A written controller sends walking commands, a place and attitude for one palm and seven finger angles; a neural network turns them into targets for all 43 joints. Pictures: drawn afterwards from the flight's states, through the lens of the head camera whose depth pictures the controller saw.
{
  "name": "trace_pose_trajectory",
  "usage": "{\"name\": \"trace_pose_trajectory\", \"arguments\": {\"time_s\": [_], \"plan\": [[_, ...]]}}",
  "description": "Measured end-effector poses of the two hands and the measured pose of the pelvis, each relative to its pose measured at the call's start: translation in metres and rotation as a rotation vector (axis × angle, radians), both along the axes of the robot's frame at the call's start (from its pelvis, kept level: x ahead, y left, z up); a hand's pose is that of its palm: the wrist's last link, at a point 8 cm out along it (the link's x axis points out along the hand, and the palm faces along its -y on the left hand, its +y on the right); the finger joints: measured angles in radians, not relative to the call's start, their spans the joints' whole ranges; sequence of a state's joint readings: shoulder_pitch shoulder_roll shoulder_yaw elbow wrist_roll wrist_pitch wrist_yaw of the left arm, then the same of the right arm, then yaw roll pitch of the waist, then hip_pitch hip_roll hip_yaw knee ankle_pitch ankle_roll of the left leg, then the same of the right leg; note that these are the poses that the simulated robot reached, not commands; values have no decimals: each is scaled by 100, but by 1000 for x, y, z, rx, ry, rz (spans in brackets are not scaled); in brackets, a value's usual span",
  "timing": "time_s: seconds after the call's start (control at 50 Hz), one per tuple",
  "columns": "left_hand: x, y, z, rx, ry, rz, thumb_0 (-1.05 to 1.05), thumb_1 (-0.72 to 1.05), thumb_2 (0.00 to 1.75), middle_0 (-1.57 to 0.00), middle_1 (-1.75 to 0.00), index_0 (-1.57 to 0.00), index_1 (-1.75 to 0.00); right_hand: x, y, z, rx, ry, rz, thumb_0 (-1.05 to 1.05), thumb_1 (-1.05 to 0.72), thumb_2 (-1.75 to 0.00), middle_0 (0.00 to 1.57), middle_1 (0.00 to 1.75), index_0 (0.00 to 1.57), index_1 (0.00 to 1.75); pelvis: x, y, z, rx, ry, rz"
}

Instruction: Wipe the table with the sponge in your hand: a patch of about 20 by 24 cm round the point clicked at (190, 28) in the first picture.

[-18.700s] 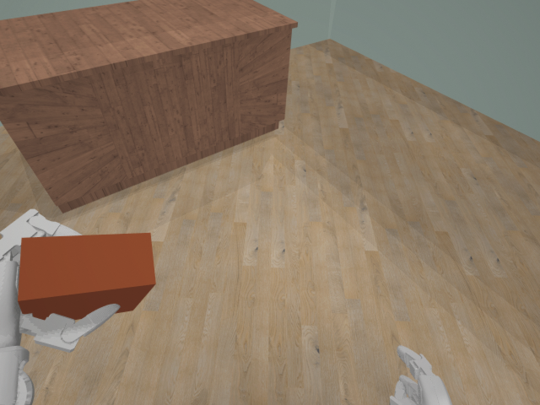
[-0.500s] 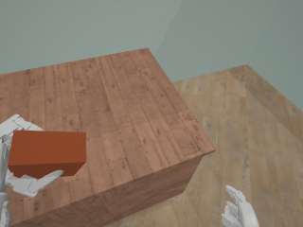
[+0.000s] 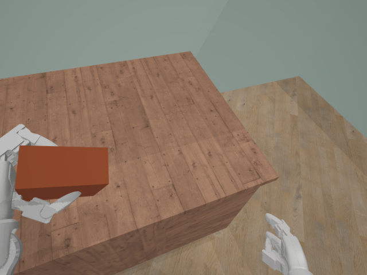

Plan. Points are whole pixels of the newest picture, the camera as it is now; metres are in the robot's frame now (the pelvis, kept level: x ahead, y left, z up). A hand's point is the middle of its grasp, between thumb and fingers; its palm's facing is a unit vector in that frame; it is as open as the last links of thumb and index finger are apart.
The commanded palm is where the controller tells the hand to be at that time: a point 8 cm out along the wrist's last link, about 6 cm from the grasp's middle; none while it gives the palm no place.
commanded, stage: come to a stop and stand still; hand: left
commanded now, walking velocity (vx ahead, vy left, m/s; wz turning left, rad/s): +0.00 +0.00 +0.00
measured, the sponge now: (76, 175) +0.24 +0.21 +0.13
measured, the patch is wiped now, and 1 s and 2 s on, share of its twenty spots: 0.00 0.00 0.00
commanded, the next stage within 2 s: look again from close up in 0.48 s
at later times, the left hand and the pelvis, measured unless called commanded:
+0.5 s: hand (0, 204) +0.18 +0.29 +0.15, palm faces +0.42 -0.83 -0.36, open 10.1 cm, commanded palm +0.11 +0.31 +0.18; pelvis -0.03 +0.03 +0.00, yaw +2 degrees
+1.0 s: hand (46, 192) +0.20 +0.23 +0.15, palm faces +0.38 -0.83 -0.41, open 10.1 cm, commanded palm +0.14 +0.26 +0.18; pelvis -0.01 -0.02 +0.01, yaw +3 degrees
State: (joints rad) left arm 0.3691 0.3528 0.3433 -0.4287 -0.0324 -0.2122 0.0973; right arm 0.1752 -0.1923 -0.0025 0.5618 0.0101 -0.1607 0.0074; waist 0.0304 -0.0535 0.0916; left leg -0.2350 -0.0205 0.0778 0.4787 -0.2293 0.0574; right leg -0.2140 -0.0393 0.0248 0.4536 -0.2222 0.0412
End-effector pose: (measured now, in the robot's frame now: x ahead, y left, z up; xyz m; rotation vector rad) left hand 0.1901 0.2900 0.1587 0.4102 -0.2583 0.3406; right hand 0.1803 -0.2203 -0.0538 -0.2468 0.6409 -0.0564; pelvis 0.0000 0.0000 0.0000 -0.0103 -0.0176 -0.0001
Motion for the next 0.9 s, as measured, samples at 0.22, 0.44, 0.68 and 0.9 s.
{"name": "trace_pose_trajectory", "arguments": {"time_s": [0.22,0.44,0.68,0.9], "plan": [[-45,53,14,106,-82,57,-1,-50,103,-74,-134,-75,-133,-30,50,-7,-16,59,80,1,-90,-90,21,30,21,30,-24,23,-2,-18,-14,38],[-55,40,4,16,-58,63,-1,-49,103,-73,-135,-74,-134,-34,59,-10,15,44,95,1,-90,-90,21,30,21,30,-33,31,1,-12,-25,42],[-58,20,15,73,-43,71,-1,-50,103,-74,-135,-75,-134,-33,21,-6,-10,37,66,1,-90,-90,21,30,21,30,-31,7,3,-13,-22,49],[-39,-10,5,38,37,55,-1,-50,103,-74,-135,-75,-134,-22,-15,-8,-16,43,19,1,-90,-90,20,30,21,30,-16,-16,5,-14,-3,48]]}}
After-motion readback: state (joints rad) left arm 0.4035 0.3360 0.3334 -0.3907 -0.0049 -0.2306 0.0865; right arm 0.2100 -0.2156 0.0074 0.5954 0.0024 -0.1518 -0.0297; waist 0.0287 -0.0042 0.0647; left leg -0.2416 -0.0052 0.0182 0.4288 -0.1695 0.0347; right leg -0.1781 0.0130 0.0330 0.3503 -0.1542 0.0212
